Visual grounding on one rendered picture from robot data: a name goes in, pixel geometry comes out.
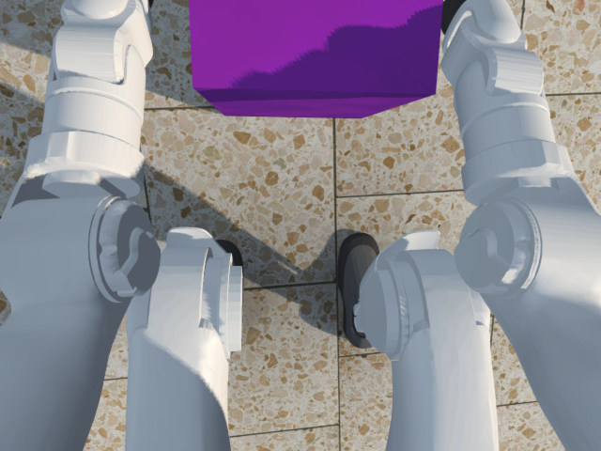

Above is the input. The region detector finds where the right robot forearm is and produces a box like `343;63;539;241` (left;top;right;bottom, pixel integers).
440;0;601;215

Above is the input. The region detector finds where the robot right foot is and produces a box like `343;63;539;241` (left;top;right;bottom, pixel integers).
338;233;379;349

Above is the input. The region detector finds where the robot right hand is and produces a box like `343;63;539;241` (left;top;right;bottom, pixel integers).
441;0;466;35

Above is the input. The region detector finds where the carton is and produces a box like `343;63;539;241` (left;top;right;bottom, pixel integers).
189;0;443;118

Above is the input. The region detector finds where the robot left upper arm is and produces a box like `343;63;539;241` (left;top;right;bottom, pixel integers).
0;194;161;451

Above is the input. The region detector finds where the right robot shin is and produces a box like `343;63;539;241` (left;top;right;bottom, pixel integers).
353;230;490;348

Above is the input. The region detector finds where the robot right upper arm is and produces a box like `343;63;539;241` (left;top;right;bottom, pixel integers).
455;196;601;451

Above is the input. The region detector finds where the left robot forearm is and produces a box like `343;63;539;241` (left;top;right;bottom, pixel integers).
0;0;153;222

